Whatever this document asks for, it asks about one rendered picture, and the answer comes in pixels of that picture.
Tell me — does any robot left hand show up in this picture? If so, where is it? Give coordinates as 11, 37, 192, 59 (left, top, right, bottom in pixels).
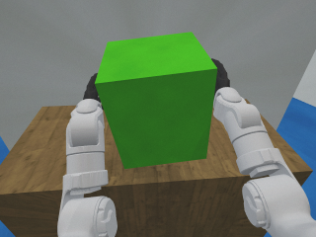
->
83, 73, 104, 110

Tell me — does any right robot upper arm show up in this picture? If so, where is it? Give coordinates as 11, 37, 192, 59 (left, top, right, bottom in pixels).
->
242, 174, 316, 237

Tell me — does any left robot upper arm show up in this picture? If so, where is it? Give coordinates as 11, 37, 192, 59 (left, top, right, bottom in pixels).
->
58, 196, 118, 237

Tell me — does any robot right hand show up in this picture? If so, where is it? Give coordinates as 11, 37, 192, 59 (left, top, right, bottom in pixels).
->
211, 58, 230, 99

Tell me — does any carton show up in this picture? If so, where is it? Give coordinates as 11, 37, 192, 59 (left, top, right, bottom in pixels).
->
95, 32, 218, 169

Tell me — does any robot right forearm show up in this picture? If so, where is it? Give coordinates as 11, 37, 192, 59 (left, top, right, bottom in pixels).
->
213, 87, 311, 214

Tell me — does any robot left forearm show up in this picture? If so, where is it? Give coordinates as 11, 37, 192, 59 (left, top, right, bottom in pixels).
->
57, 99, 109, 236

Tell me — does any pedestal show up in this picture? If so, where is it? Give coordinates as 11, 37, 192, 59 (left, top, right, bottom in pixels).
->
0, 99, 313, 237

